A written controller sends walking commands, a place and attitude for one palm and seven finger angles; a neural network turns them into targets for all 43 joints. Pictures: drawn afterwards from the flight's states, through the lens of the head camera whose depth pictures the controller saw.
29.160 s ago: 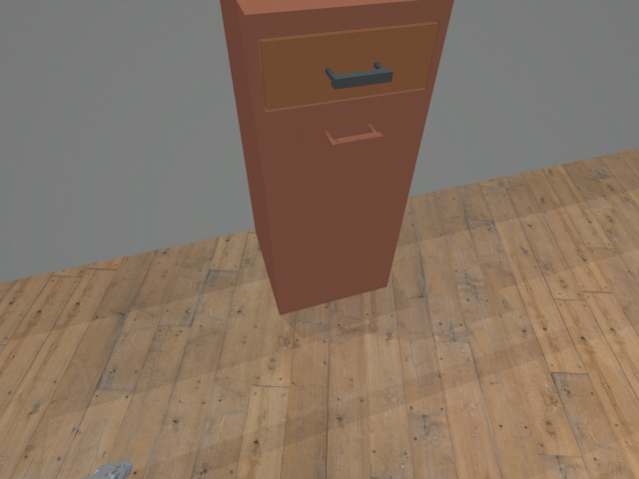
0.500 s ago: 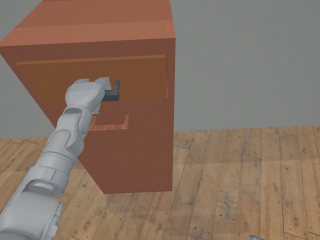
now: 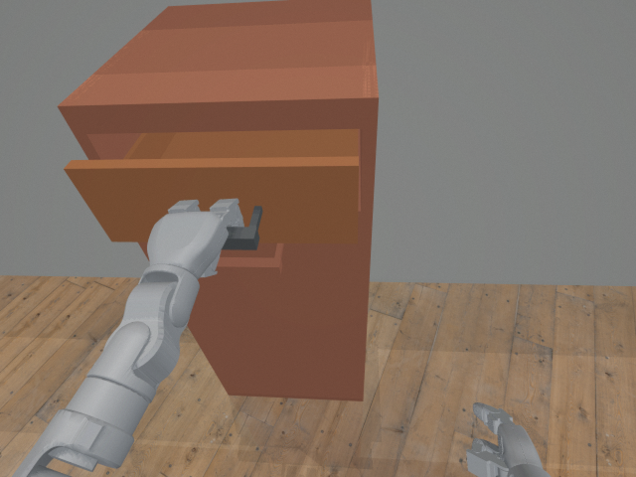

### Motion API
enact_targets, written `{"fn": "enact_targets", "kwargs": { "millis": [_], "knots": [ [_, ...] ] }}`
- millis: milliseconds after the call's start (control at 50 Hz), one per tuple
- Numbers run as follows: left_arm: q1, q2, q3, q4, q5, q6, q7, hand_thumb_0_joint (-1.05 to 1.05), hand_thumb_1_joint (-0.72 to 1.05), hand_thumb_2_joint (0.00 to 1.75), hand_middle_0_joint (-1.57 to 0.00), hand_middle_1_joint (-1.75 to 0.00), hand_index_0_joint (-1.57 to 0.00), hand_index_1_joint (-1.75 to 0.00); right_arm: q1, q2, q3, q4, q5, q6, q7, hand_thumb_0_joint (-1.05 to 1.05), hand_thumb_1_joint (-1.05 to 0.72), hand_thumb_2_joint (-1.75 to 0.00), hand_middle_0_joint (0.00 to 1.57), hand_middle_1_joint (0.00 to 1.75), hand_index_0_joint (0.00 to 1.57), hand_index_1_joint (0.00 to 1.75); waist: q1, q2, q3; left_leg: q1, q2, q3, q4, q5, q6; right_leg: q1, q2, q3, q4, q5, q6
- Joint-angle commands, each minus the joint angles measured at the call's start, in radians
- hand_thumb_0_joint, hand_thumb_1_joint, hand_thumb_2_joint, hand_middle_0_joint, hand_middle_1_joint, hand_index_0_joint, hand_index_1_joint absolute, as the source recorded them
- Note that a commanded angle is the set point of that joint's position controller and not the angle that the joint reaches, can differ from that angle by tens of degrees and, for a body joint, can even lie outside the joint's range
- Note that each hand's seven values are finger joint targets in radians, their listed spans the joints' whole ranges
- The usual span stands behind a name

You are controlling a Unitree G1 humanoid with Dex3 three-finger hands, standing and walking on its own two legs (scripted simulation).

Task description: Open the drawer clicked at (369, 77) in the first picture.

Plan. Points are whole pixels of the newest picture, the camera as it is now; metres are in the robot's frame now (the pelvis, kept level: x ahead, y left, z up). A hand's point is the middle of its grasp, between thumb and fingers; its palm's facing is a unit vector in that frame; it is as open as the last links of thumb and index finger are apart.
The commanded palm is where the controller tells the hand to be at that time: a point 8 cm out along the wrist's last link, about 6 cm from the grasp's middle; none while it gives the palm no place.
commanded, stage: pull the drawer open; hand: left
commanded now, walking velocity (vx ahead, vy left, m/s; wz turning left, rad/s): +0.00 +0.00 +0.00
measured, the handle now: (213, 226) +0.40 +0.18 +0.12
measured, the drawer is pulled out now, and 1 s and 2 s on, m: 0.08 0.18 0.29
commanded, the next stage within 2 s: none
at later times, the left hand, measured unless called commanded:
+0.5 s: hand (194, 302) +0.29 +0.18 +0.10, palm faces +0.05 -0.12 -0.99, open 5.4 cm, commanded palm +0.26 +0.19 +0.16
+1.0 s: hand (183, 335) +0.25 +0.18 +0.10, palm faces +0.07 -0.15 -0.99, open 5.5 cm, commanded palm +0.21 +0.19 +0.16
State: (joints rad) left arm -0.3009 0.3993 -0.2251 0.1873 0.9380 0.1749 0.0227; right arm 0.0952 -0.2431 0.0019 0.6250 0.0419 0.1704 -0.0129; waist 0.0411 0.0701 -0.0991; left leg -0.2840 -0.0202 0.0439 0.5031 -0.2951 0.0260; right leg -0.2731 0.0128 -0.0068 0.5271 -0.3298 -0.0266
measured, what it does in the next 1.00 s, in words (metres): stands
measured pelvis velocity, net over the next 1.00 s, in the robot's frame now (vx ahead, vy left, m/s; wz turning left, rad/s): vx -0.02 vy -0.01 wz -0.01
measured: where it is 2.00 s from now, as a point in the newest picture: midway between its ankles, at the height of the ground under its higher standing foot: outside the picture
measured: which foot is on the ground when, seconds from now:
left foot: down 0.00-1.00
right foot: down 0.00-1.00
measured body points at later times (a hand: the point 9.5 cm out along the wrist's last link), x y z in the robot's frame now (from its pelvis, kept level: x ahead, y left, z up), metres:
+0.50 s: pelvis -0.01 -0.01 +0.00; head -0.02 -0.05 +0.45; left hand +0.28 +0.18 +0.15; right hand +0.18 -0.23 -0.11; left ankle -0.03 +0.10 -0.73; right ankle -0.04 -0.10 -0.73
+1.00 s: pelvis -0.02 -0.01 +0.00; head -0.03 -0.05 +0.45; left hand +0.24 +0.18 +0.15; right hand +0.20 -0.21 -0.09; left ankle -0.03 +0.10 -0.73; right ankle -0.04 -0.10 -0.74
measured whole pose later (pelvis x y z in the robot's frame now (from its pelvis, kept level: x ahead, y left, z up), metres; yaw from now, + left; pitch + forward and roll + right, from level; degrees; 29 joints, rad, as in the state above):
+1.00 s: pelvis -0.02 -0.01 +0.00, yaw +0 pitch +0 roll +1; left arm 0.09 0.42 -0.17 -0.19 0.92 0.13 0.04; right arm 0.06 -0.23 0.03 0.62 0.02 0.13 0.01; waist 0.07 0.09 -0.06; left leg -0.23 -0.01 0.05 0.49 -0.27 0.01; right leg -0.22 0.02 0.00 0.52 -0.31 -0.04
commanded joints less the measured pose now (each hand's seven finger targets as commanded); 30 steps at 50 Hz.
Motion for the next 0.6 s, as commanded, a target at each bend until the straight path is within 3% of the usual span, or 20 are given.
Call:
{"fn": "enact_targets", "kwargs": {
  "millis": [0, 40, 80, 120, 140, 180, 220, 280, 320, 340, 360, 400, 480, 520, 580],
  "knots": [
    [-0.326, 0.168, 0.13, -0.262, 0.014, -0.005, 0.035, 0.0, 0.9, 0.9, -0.4, -1.35, -0.4, -1.35, -0.126, -0.095, -0.026, -0.139, -0.002, -0.042, -0.014, 0.0, -0.9, -0.9, 0.2, 0.3, 0.2, 0.3, 0.012, -0.067, -0.265, 0.155, -0.003, -0.015, -0.004, 0.496, 0.009, 0.113, 0.013, 0.007, -0.028, 0.493, -0.012],
    [-0.307, 0.201, 0.161, -0.272, 0.012, -0.011, 0.032, 0.0, 0.9, 0.9, -0.4, -1.35, -0.4, -1.35, -0.138, -0.096, -0.022, -0.142, -0.003, -0.044, -0.016, 0.0, -0.9, -0.9, 0.2, 0.3, 0.2, 0.3, 0.018, -0.076, -0.263, 0.143, -0.005, -0.013, -0.01, 0.471, 0.008, 0.129, 0.01, 0.011, -0.032, 0.489, -0.012],
    [-0.291, 0.178, 0.145, -0.288, 0.008, -0.018, 0.03, 0.0, 0.9, 0.9, -0.4, -1.35, -0.4, -1.35, -0.145, -0.09, -0.019, -0.145, -0.006, -0.047, -0.017, 0.0, -0.9, -0.9, 0.2, 0.3, 0.2, 0.3, 0.02, -0.068, -0.25, 0.143, -0.008, -0.013, -0.012, 0.457, 0.009, 0.126, 0.009, 0.01, -0.034, 0.483, -0.012],
    [-0.249, 0.236, 0.201, -0.303, 0.005, -0.026, 0.031, 0.0, 0.9, 0.9, -0.4, -1.35, -0.4, -1.35, -0.148, -0.099, -0.02, -0.143, -0.009, -0.047, -0.018, 0.0, -0.9, -0.9, 0.2, 0.3, 0.2, 0.3, 0.032, -0.083, -0.261, 0.135, -0.009, -0.01, -0.016, 0.453, 0.006, 0.154, 0.007, 0.019, -0.038, 0.49, -0.013],
    [-0.246, 0.193, 0.162, -0.326, 0.006, -0.029, 0.028, 0.0, 0.9, 0.9, -0.4, -1.35, -0.4, -1.35, -0.157, -0.089, -0.017, -0.15, -0.009, -0.05, -0.016, 0.0, -0.9, -0.9, 0.2, 0.3, 0.2, 0.3, 0.031, -0.07, -0.27, 0.136, -0.013, -0.008, -0.014, 0.452, 0.01, 0.155, 0.004, 0.019, -0.034, 0.502, -0.01],
    [-0.201, 0.182, 0.162, -0.347, 0.004, -0.035, 0.029, 0.0, 0.9, 0.9, -0.4, -1.35, -0.4, -1.35, -0.161, -0.085, -0.017, -0.15, -0.01, -0.054, -0.012, 0.0, -0.9, -0.9, 0.2, 0.3, 0.2, 0.3, 0.034, -0.061, -0.252, 0.139, -0.012, -0.009, -0.014, 0.465, 0.008, 0.146, 0.007, 0.016, -0.034, 0.512, -0.01],
    [-0.189, 0.204, 0.179, -0.359, 0.002, -0.037, 0.031, 0.0, 0.9, 0.9, -0.4, -1.35, -0.4, -1.35, -0.163, -0.092, -0.018, -0.151, -0.011, -0.055, -0.012, 0.0, -0.9, -0.9, 0.2, 0.3, 0.2, 0.3, 0.035, -0.072, -0.244, 0.133, -0.01, -0.009, -0.018, 0.437, 0.005, 0.146, 0.006, 0.019, -0.041, 0.479, -0.011],
    [-0.166, 0.174, 0.158, -0.394, 0.003, -0.043, 0.039, 0.0, 0.9, 0.9, -0.4, -1.35, -0.4, -1.35, -0.172, -0.083, -0.019, -0.155, -0.01, -0.064, -0.012, 0.0, -0.9, -0.9, 0.2, 0.3, 0.2, 0.3, 0.037, -0.05, -0.23, 0.14, -0.01, -0.01, -0.025, 0.409, 0.008, 0.126, 0.008, 0.016, -0.047, 0.437, -0.011],
    [-0.148, 0.215, 0.195, -0.402, 0.0, -0.045, 0.042, 0.0, 0.9, 0.9, -0.4, -1.35, -0.4, -1.35, -0.17, -0.093, -0.02, -0.152, -0.011, -0.067, -0.012, 0.0, -0.9, -0.9, 0.2, 0.3, 0.2, 0.3, 0.04, -0.055, -0.23, 0.131, -0.011, -0.009, -0.028, 0.395, 0.004, 0.139, 0.007, 0.022, -0.051, 0.428, -0.012],
    [-0.139, 0.187, 0.172, -0.426, 0.0, -0.047, 0.044, 0.0, 0.9, 0.9, -0.4, -1.35, -0.4, -1.35, -0.177, -0.085, -0.017, -0.157, -0.012, -0.072, -0.011, 0.0, -0.9, -0.9, 0.2, 0.3, 0.2, 0.3, 0.043, -0.061, -0.249, 0.134, -0.014, -0.009, -0.026, 0.393, 0.009, 0.146, 0.005, 0.023, -0.047, 0.434, -0.009],
    [-0.112, 0.199, 0.19, -0.414, 0.0, -0.048, 0.048, 0.0, 0.9, 0.9, -0.4, -1.35, -0.4, -1.35, -0.176, -0.085, -0.019, -0.151, -0.012, -0.073, -0.01, 0.0, -0.9, -0.9, 0.2, 0.3, 0.2, 0.3, 0.042, -0.061, -0.219, 0.126, -0.011, -0.01, -0.031, 0.394, 0.006, 0.135, 0.007, 0.019, -0.049, 0.433, -0.012],
    [-0.077, 0.167, 0.165, -0.456, 0.0, -0.05, 0.05, 0.0, 0.9, 0.9, -0.4, -1.35, -0.4, -1.35, -0.183, -0.083, -0.02, -0.159, -0.012, -0.077, -0.005, 0.0, -0.9, -0.9, 0.2, 0.3, 0.2, 0.3, 0.045, -0.057, -0.222, 0.131, -0.012, -0.011, -0.031, 0.407, 0.006, 0.134, 0.007, 0.017, -0.046, 0.442, -0.01],
    [-0.048, 0.17, 0.171, -0.466, -0.005, -0.049, 0.057, 0.0, 0.9, 0.9, -0.4, -1.35, -0.4, -1.35, -0.186, -0.085, -0.018, -0.159, -0.013, -0.085, -0.005, 0.0, -0.9, -0.9, 0.2, 0.3, 0.2, 0.3, 0.046, -0.083, -0.198, 0.123, -0.013, -0.011, -0.035, 0.367, 0.008, 0.122, 0.007, 0.015, -0.055, 0.4, -0.007],
    [-0.039, 0.216, 0.212, -0.473, -0.004, -0.049, 0.06, 0.0, 0.9, 0.9, -0.4, -1.35, -0.4, -1.35, -0.188, -0.092, -0.019, -0.155, -0.013, -0.087, -0.007, 0.0, -0.9, -0.9, 0.2, 0.3, 0.2, 0.3, 0.05, -0.085, -0.194, 0.12, -0.012, -0.009, -0.039, 0.346, 0.007, 0.13, 0.007, 0.025, -0.063, 0.381, -0.007],
    [0.006, 0.185, 0.193, -0.494, 0.001, -0.047, 0.063, 0.0, 0.9, 0.9, -0.4, -1.35, -0.4, -1.35, -0.194, -0.083, -0.016, -0.157, -0.015, -0.089, -0.004, 0.0, -0.9, -0.9, 0.2, 0.3, 0.2, 0.3, 0.054, -0.066, -0.196, 0.122, -0.015, -0.009, -0.041, 0.357, 0.006, 0.128, 0.007, 0.02, -0.057, 0.386, -0.008]
  ]
}}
